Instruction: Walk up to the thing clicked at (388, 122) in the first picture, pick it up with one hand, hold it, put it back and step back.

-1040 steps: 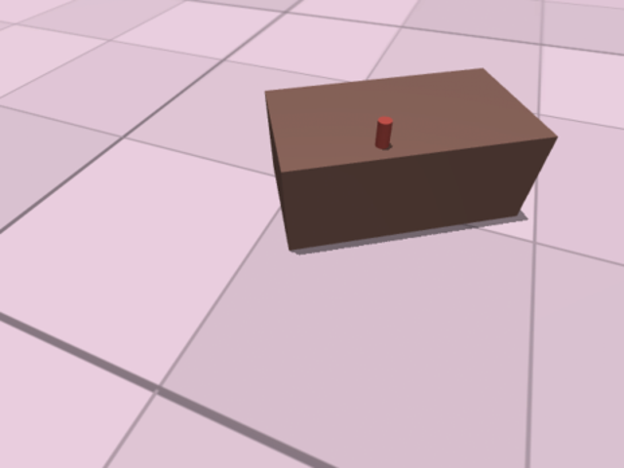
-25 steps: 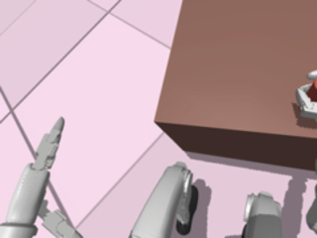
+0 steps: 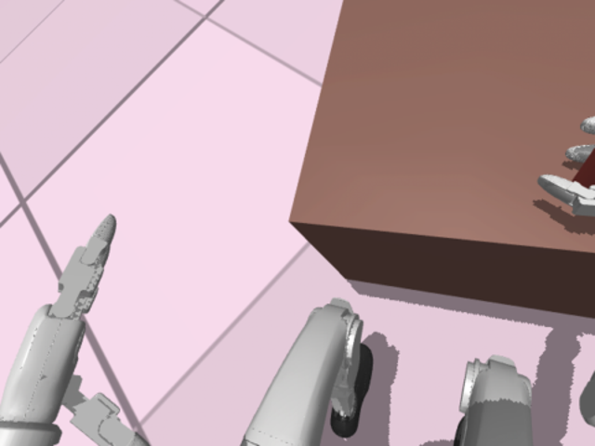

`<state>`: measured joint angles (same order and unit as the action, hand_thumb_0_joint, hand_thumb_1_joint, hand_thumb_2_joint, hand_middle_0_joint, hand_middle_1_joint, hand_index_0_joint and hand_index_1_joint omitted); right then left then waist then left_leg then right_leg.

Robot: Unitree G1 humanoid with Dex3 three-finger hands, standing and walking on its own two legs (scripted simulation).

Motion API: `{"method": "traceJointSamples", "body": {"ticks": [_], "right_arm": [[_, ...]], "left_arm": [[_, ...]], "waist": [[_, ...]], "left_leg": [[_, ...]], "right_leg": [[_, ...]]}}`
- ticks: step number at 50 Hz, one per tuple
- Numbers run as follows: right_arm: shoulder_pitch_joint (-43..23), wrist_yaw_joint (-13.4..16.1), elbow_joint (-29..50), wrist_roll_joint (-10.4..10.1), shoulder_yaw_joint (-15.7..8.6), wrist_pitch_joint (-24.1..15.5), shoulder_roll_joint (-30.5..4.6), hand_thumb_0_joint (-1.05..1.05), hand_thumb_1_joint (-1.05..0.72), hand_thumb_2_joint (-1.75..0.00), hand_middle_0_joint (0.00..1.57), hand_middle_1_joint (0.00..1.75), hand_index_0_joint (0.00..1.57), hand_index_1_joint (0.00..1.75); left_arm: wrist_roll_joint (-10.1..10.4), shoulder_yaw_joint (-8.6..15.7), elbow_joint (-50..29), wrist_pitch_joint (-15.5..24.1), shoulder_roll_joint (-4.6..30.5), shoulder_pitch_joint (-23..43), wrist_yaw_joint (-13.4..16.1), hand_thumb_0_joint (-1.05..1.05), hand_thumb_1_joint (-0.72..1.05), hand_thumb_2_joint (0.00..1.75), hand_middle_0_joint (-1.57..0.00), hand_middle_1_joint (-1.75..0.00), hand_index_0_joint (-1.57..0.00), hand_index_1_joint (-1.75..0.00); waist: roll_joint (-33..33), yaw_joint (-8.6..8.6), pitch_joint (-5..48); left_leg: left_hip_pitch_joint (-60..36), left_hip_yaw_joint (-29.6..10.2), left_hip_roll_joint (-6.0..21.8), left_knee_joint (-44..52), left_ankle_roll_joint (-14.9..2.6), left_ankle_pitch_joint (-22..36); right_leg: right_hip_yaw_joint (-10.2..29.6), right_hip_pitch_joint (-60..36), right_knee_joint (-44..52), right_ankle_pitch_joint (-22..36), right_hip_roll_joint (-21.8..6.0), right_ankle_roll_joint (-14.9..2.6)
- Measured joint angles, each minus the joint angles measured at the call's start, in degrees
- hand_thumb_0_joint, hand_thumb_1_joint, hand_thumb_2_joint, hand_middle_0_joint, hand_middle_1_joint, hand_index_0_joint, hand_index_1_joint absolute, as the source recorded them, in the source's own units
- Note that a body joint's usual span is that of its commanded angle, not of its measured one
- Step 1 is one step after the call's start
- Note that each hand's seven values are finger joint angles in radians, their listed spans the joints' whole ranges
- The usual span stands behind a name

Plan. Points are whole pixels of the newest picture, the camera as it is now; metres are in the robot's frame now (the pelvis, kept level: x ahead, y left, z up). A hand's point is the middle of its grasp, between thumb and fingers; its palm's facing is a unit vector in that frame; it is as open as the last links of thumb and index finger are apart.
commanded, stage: open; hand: right
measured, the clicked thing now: out of the picture +0.51 -0.19 -0.06
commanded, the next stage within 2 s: withdraw in 0.12 s
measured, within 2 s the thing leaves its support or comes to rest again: neither
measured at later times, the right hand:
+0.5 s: hand out of the picture +0.52 -0.18 -0.04, palm faces +0.13 +0.99 +0.00, open 15.1 cm
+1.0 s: hand out of the picture +0.51 -0.27 +0.09, palm faces +0.26 +0.94 -0.23, open 17.0 cm
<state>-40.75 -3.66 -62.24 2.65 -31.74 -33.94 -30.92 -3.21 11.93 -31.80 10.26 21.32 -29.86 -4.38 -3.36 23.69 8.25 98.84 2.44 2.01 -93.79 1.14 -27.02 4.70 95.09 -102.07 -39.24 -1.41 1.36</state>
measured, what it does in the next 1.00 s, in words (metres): rises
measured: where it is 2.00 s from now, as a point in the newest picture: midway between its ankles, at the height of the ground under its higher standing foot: (403, 445)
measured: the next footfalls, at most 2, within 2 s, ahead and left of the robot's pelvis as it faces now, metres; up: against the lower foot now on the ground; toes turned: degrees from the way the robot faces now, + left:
none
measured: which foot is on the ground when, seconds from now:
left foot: down 0.00-1.00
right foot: down 0.00-1.00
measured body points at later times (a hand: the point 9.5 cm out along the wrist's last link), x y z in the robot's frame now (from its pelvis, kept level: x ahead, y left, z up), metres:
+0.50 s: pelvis +0.01 +0.00 +0.01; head +0.21 -0.07 +0.40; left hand +0.19 +0.26 +0.16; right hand +0.51 -0.24 -0.04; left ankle +0.12 +0.14 -0.50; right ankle +0.05 -0.13 -0.50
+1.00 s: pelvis +0.03 +0.00 +0.11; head +0.18 -0.05 +0.54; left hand +0.18 +0.27 +0.16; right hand +0.49 -0.32 +0.10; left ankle +0.12 +0.14 -0.50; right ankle +0.05 -0.13 -0.50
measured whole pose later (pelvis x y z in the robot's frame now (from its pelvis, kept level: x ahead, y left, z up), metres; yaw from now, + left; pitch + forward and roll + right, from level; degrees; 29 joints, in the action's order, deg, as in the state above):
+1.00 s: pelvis +0.03 +0.00 +0.11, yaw +0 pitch +25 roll +3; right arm -42.5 0.0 -65.9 5.9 -27.7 -9.6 -35.5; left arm -1.2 3.6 -12.9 0.4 18.1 -30.1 -1.2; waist -1.3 14.0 7.3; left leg 71.6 2.1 1.0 -69.4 1.1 -22.4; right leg 2.9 68.1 -76.5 -33.2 -2.6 1.1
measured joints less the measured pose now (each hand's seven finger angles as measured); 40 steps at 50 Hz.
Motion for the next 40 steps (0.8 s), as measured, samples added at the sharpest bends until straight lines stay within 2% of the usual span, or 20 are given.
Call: {"method": "traceJointSamples", "body": {"ticks": [10, 20, 25, 32, 39, 40], "right_arm": [[0.6, 0.2, 1.0, -0.1, 0.0, 0.7, 0.4, 0.0, 0.3, -0.34, 0.69, 0.51, 0.7, 0.52], [1.1, 0.0, 2.1, -0.2, -0.1, 1.1, 0.7, 0.0, 0.29, -0.26, 0.42, 0.34, 0.42, 0.34], [1.6, -0.7, 5.6, -0.2, -0.5, 2.7, 0.6, 0.0, 0.31, -0.2, 0.29, 0.24, 0.29, 0.24], [2.1, -1.6, 10.0, -1.5, 0.0, 7.2, 0.7, 0.0, 0.39, -0.1, 0.15, 0.11, 0.15, 0.11], [-0.6, -3.5, 3.6, -2.5, 0.9, 9.6, -0.5, -0.01, 0.42, -0.07, 0.1, 0.06, 0.09, 0.07], [-1.3, -3.2, 1.9, -1.2, 1.3, 10.2, -1.3, 0.0, 0.42, -0.06, 0.09, 0.06, 0.09, 0.06]], "left_arm": [[0.2, 0.3, 0.4, 0.2, 0.0, 0.2, 0.1, -0.01, -0.54, 0.06, -0.08, -0.06, -0.07, -0.06], [0.1, 0.5, 1.0, 0.2, 0.2, 0.4, 0.1, -0.01, -0.53, 0.05, -0.08, -0.06, -0.07, -0.06], [0.4, -0.1, 2.0, -0.3, -0.5, 0.4, 0.2, -0.01, -0.53, 0.05, -0.08, -0.06, -0.07, -0.06], [1.1, -1.7, 6.3, -2.2, -1.8, -0.7, 0.6, -0.01, -0.52, 0.05, -0.08, -0.05, -0.07, -0.06], [0.9, -4.2, 11.3, -4.3, -2.4, 0.1, 2.1, -0.01, -0.54, 0.05, -0.07, -0.05, -0.06, -0.06], [1.1, -4.7, 11.7, -4.8, -2.5, 0.6, 2.3, -0.01, -0.54, 0.06, -0.08, -0.05, -0.06, -0.06]], "waist": [[-0.2, -0.1, 0.1], [-0.1, -0.27, 0.1], [-0.2, -0.79, 0.4], [0.7, -3.26, 1.1], [1.9, -5.8, 1.5], [1.8, -6.06, 1.1]], "left_leg": [[-0.1, 0.1, -0.1, 0.0, -0.07, -0.2], [-0.4, 0.1, -0.2, 0.2, -0.07, -0.5], [-1.6, 0.1, -0.4, 1.0, -0.08, -0.5], [-7.3, 0.3, -0.4, 5.4, -0.07, -0.1], [-14.0, 0.2, -0.2, 11.2, 0.03, 1.0], [-15.1, 0.1, -0.3, 12.0, 0.04, 1.3]], "right_leg": [[0.1, -0.1, 0.0, -0.2, -0.1, 0.1], [0.1, -0.6, 0.3, -0.6, -0.2, 0.12], [0.1, -1.8, 1.2, -0.6, -0.4, 0.16], [0.0, -7.2, 5.7, 0.3, -0.5, 0.11], [-0.5, -13.7, 11.9, 2.1, -0.3, -0.17], [-0.6, -14.8, 12.8, 2.3, -0.4, -0.18]]}}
